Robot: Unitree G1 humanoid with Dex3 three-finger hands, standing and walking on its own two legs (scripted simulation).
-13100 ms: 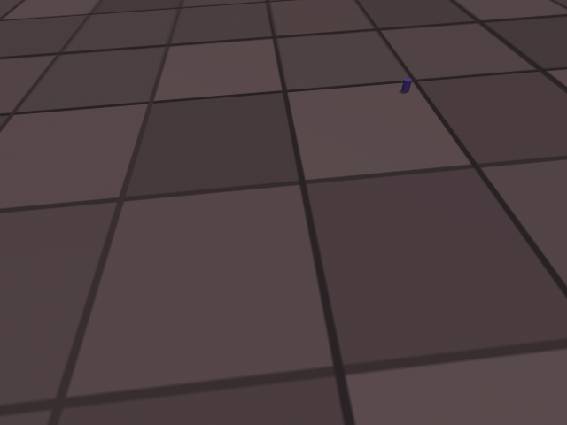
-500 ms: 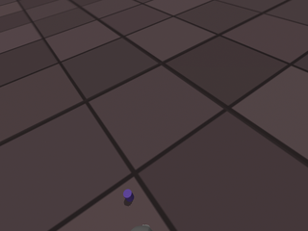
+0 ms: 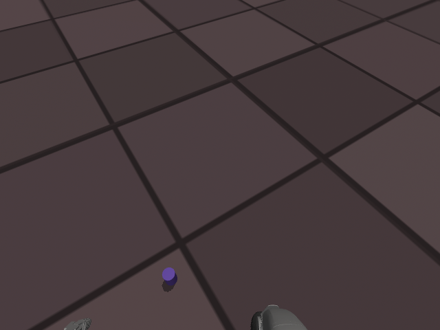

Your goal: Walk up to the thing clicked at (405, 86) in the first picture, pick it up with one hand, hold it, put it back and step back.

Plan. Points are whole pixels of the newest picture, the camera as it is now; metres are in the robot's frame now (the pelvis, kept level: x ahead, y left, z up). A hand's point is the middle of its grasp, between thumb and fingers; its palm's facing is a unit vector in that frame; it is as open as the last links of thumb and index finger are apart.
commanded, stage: walk up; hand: left
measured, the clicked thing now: (170, 276) +0.42 +0.23 -0.72
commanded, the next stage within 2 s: none
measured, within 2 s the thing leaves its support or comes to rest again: neither
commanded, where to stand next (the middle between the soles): +0.04 -0.01 m, yaw +0 degrees
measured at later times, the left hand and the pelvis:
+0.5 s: hand out of the picture +0.02 +0.28 -0.16, palm faces +0.05 -0.94 -0.35, open 7.4 cm; pelvis -0.09 +0.01 -0.01, yaw +4 degrees
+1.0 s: hand out of the picture -0.01 +0.24 -0.11, palm faces -0.03 -0.89 -0.45, open 7.4 cm; pelvis -0.05 -0.04 +0.01, yaw -2 degrees
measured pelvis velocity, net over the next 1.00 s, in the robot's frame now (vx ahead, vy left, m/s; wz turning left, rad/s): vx -0.05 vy -0.04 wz -0.04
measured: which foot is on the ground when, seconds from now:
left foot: down 0.00-0.06, up 0.08-0.34, down 0.36-0.84, up 0.86-1.00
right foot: up 0.00-0.00, down 0.02-0.40, up 0.42-0.80, down 0.82-1.00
